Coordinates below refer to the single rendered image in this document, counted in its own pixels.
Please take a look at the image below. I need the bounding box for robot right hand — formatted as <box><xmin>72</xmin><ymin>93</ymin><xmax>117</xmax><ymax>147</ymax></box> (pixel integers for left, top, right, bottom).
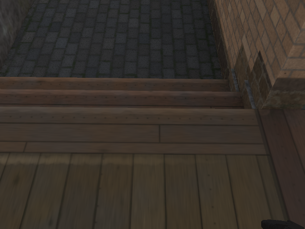
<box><xmin>261</xmin><ymin>219</ymin><xmax>304</xmax><ymax>229</ymax></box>

